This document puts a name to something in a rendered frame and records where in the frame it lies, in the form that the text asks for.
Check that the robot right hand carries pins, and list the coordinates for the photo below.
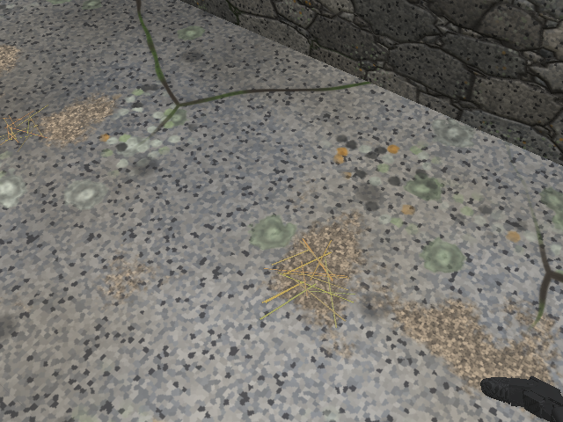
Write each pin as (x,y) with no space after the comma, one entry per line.
(536,396)

